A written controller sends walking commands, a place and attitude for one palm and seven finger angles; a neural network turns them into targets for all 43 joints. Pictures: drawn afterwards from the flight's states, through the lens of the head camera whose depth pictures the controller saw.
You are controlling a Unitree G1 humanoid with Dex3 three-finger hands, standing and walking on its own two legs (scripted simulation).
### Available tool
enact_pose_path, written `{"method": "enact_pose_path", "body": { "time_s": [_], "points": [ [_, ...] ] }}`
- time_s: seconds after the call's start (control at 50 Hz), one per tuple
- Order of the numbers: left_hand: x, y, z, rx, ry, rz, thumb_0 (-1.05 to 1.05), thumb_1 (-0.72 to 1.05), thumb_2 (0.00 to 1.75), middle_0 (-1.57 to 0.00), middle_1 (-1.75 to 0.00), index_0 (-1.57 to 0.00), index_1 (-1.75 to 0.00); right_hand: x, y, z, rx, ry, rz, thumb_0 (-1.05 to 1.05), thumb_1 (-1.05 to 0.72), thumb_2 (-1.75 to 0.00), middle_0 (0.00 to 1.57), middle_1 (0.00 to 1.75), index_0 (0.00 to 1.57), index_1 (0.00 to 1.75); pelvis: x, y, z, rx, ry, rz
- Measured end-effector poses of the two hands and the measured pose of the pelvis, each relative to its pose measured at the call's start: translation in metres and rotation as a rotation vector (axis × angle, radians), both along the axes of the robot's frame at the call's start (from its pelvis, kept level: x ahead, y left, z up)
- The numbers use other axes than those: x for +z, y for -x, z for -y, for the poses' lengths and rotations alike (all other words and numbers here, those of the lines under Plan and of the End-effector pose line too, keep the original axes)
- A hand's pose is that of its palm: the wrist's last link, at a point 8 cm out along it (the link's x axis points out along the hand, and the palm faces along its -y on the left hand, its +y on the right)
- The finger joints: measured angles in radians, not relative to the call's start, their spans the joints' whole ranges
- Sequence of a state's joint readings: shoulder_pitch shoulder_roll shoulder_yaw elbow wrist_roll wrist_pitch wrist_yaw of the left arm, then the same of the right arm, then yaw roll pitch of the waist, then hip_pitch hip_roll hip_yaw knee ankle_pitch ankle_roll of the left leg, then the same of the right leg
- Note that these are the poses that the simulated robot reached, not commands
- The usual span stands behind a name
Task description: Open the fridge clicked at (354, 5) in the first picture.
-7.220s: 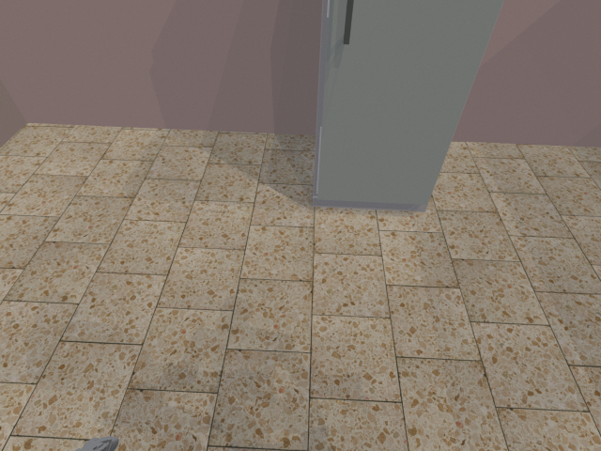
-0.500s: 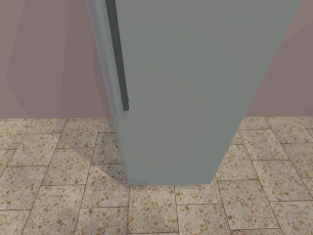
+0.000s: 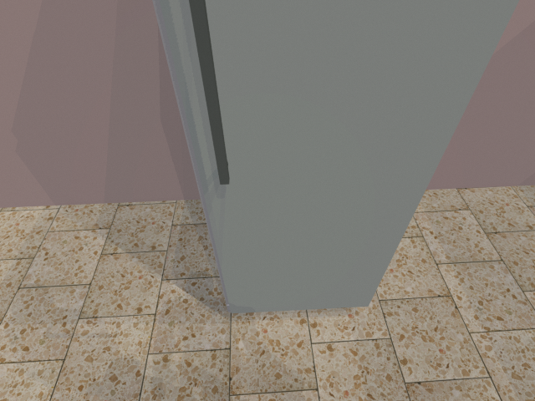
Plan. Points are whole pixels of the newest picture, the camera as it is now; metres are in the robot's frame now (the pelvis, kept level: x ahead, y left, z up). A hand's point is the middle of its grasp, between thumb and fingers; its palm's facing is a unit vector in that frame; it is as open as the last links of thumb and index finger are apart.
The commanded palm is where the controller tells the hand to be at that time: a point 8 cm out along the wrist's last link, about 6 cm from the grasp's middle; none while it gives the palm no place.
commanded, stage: look again from close up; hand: left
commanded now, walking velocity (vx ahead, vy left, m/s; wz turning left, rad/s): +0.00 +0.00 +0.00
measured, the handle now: (208, 64) +0.51 +0.11 +0.26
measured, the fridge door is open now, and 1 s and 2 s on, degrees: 0 0 0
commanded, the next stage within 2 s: raise the hand to about handle height in 1.14 s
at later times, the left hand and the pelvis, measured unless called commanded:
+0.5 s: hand out of the picture -0.01 +0.14 -0.17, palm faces +0.00 -0.98 -0.20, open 7.4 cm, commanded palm none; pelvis -0.01 -0.03 +0.01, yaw -1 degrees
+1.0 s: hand out of the picture +0.01 +0.14 -0.16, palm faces +0.01 -0.97 -0.22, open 7.4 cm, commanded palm none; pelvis -0.01 -0.05 +0.01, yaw +0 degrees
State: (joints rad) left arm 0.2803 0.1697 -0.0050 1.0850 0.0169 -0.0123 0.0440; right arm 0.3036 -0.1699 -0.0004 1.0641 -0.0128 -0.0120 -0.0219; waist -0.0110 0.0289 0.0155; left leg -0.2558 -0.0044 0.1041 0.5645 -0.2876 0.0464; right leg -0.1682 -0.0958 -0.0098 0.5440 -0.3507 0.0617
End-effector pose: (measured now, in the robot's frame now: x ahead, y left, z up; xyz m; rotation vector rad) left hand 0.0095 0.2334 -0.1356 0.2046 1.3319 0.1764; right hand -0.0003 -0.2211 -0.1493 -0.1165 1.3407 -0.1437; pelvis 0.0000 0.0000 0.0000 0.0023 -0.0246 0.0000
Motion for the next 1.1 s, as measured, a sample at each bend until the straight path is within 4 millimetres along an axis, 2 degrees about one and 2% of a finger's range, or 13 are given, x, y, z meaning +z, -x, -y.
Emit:
{"method": "enact_pose_path", "body": {
  "time_s": [0.12, 0.4, 0.56, 0.82, 1.1],
  "points": [
    [0.002, 0.000, 0.004, -0.014, 0.003, -0.002, 0.00, 0.91, 0.90, -0.20, -0.30, -0.19, -0.30, 0.005, -0.006, 0.010, 0.004, 0.011, 0.020, 0.01, -0.93, -0.90, 0.20, 0.30, 0.20, 0.29, 0.003, 0.003, 0.006, -0.008, -0.006, -0.001],
    [0.000, 0.020, 0.036, -0.005, 0.045, -0.056, 0.00, 0.91, 0.90, -0.20, -0.30, -0.20, -0.30, 0.010, -0.009, 0.032, 0.013, 0.021, 0.008, 0.00, -0.91, -0.90, 0.20, 0.30, 0.20, 0.29, 0.006, 0.007, 0.026, -0.012, -0.007, -0.005],
    [0.000, 0.023, 0.047, 0.004, 0.048, -0.061, 0.01, 0.91, 0.90, -0.20, -0.30, -0.20, -0.30, 0.011, -0.008, 0.042, 0.016, 0.020, -0.006, 0.00, -0.91, -0.90, 0.20, 0.30, 0.20, 0.29, 0.007, 0.007, 0.037, -0.007, -0.006, -0.004],
    [0.002, 0.014, 0.051, 0.004, 0.034, -0.033, 0.00, 0.91, 0.90, -0.20, -0.30, -0.20, -0.30, 0.012, -0.010, 0.054, 0.022, 0.022, -0.010, 0.00, -0.91, -0.90, 0.20, 0.30, 0.20, 0.29, 0.008, 0.007, 0.048, -0.001, -0.004, -0.004],
    [0.004, 0.003, 0.048, 0.000, 0.022, -0.010, 0.00, 0.91, 0.90, -0.20, -0.30, -0.20, -0.30, 0.014, -0.019, 0.062, 0.033, 0.034, 0.003, 0.00, -0.91, -0.90, 0.20, 0.30, 0.20, 0.29, 0.009, 0.004, 0.052, 0.000, -0.004, -0.005]
  ]
}}
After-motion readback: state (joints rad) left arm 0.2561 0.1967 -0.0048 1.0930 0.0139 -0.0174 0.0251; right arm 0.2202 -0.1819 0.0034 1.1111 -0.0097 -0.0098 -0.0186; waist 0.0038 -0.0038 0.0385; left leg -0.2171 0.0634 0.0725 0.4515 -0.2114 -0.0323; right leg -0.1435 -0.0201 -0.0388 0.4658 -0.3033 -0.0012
